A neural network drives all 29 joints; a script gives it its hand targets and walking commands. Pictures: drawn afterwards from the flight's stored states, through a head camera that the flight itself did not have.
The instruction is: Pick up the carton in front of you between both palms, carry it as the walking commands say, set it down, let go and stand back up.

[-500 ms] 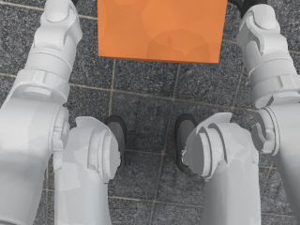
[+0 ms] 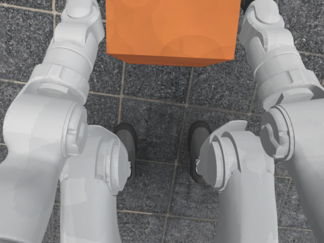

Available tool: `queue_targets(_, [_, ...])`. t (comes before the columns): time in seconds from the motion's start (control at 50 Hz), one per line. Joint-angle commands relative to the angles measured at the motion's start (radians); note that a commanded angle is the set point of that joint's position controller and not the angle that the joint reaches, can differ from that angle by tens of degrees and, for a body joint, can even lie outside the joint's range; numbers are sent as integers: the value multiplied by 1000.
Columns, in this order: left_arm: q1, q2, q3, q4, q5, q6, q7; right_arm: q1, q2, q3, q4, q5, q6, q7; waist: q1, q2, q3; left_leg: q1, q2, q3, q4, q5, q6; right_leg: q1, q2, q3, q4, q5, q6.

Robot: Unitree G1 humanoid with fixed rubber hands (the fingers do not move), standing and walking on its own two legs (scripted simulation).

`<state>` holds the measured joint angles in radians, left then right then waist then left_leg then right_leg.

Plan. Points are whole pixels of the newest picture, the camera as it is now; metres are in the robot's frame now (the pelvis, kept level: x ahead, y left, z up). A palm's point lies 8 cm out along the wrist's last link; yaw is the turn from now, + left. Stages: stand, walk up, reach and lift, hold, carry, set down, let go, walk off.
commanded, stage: reach and lift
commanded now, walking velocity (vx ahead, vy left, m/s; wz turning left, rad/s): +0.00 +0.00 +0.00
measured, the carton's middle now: (169, 13) +0.54 -0.02 -0.24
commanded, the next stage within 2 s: none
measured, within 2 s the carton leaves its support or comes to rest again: leaves its support in 0.16 s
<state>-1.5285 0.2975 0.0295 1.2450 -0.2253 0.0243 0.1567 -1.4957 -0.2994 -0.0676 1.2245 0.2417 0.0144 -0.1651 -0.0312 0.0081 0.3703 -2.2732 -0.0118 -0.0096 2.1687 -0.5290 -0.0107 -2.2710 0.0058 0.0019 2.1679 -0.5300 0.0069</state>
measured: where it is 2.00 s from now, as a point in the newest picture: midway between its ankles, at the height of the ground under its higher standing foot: (163, 163)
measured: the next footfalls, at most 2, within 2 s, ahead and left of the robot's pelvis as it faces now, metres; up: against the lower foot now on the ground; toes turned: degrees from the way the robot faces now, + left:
none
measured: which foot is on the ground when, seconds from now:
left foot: down 0.00-1.00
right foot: down 0.00-1.00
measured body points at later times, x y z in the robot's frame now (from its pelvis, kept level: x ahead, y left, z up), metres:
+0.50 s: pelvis +0.00 +0.00 +0.06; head +0.27 +0.00 +0.42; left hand +0.52 +0.13 -0.02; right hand +0.51 -0.18 -0.01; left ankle +0.12 +0.12 -0.34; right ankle +0.12 -0.12 -0.34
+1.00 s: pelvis +0.03 +0.00 +0.18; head +0.24 +0.00 +0.58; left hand +0.49 +0.13 +0.13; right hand +0.48 -0.17 +0.13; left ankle +0.12 +0.12 -0.34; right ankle +0.12 -0.12 -0.34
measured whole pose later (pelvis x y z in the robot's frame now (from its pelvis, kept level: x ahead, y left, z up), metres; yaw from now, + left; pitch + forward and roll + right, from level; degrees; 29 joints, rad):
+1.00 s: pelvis +0.03 +0.00 +0.18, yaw -1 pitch +39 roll +0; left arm -0.81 -0.06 0.40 0.60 0.17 0.37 0.06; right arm -0.82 0.04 -0.42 0.61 -0.17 0.37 -0.05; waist -0.02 0.01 -0.23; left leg -1.75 -0.06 -0.04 1.59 -0.51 -0.02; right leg -1.76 0.04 0.04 1.58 -0.50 0.02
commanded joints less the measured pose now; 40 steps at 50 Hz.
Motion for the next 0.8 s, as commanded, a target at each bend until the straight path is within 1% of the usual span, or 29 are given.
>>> queue_targets(0.0, [-477, -849, -144, -223, 37, 22, -221, -539, 804, 169, -236, -31, 30, 258, -10, 25, -1119, 552, -121, 50, -126, 194, 8, 514, 107, -49, -137, 208, 2])
queue_targets(0.06, [-502, -959, -168, -313, 13, 46, -247, -567, 923, 201, -330, -6, 54, 291, -17, 10, -1275, 608, -129, 69, -106, 268, 12, 586, 112, -64, -122, 287, 4])
queue_targets(0.14, [-581, -1073, -262, -524, -54, 79, -245, -604, 1035, 291, -525, 62, 92, 293, -35, 6, -1664, 787, -138, 87, -98, 394, 7, 753, 118, -89, -115, 419, 13])
queue_targets(0.16, [-560, -1116, -276, -569, -60, 90, -240, -600, 1058, 308, -578, 70, 104, 290, -35, 10, -1775, 849, -144, 89, -105, 420, 3, 797, 124, -95, -120, 440, 14])
queue_targets(0.18, [-549, -1148, -280, -606, -56, 103, -234, -595, 1088, 318, -623, 70, 116, 285, -32, 10, -1849, 881, -150, 88, -112, 449, 5, 816, 131, -100, -126, 465, 15])
queue_targets(0.22, [-494, -1195, -269, -647, -23, 139, -237, -552, 1135, 317, -670, 43, 150, 290, -28, 8, -1878, 865, -157, 87, -134, 457, 9, 827, 139, -97, -144, 477, 17])
queue_targets(0.26, [-424, -1227, -239, -659, 26, 178, -254, -471, 1171, 286, -658, -10, 192, 308, -26, 1, -1795, 776, -159, 90, -173, 383, 7, 795, 142, -92, -183, 419, 15])
queue_targets(0.28, [-389, -1241, -219, -647, 56, 196, -265, -428, 1201, 268, -637, -39, 211, 315, -19, -3, -1733, 731, -159, 92, -198, 327, 6, 755, 144, -92, -208, 364, 14])
queue_targets(0.32, [-322, -1257, -158, -583, 123, 233, -290, -345, 1234, 201, -553, -113, 250, 334, -16, -5, -1564, 622, -156, 90, -251, 211, 7, 650, 144, -86, -266, 248, 7])
queue_targets(0.34, [-291, -1264, -122, -538, 159, 250, -300, -307, 1254, 168, -510, -148, 267, 341, -9, -2, -1487, 585, -156, 90, -279, 163, 10, 609, 143, -83, -295, 195, 3])
queue_targets(0.38, [-252, -1266, -42, -457, 229, 275, -314, -264, 1262, 91, -440, -216, 292, 354, -5, -3, -1367, 539, -155, 86, -331, 87, 17, 550, 144, -81, -347, 109, -2])
queue_targets(0.42, [-243, -1258, 14, -425, 282, 284, -319, -253, 1255, 32, -408, -267, 306, 363, -4, 0, -1329, 531, -156, 84, -375, 53, 18, 548, 148, -77, -391, 72, -5])
queue_targets(0.48, [-251, -1262, 41, -430, 318, 288, -320, -245, 1249, -12, -392, -312, 314, 366, -15, 12, -1349, 547, -158, 81, -429, 39, 15, 608, 149, -69, -443, 70, -10])
queue_targets(0.5, [-254, -1266, 41, -432, 323, 290, -320, -239, 1254, -18, -387, -319, 315, 365, -22, 17, -1361, 563, -159, 79, -445, 29, 15, 623, 149, -69, -460, 58, -12])
queue_targets(0.54, [-236, -1279, 39, -441, 333, 296, -321, -231, 1260, -19, -397, -332, 320, 367, -19, 25, -1390, 607, -163, 74, -485, 45, 11, 661, 151, -68, -488, 86, -10])
queue_targets(0.64, [-179, -1316, 10, -470, 337, 313, -329, -203, 1320, 45, -446, -311, 339, 383, 7, 2, -1491, 734, -169, 71, -555, 84, 12, 753, 155, -67, -559, 113, 4])
queue_targets(0.7, [-134, -1352, -37, -506, 317, 323, -336, -167, 1357, 105, -491, -287, 350, 390, 16, -16, -1547, 810, -168, 67, -590, 141, 9, 821, 158, -67, -595, 161, 13])
queue_targets(0.78, [-73, -1392, -122, -568, 271, 333, -345, -95, 1385, 177, -545, -258, 358, 389, 8, -22, -1589, 893, -168, 58, -634, 210, 1, 912, 160, -60, -640, 232, 18])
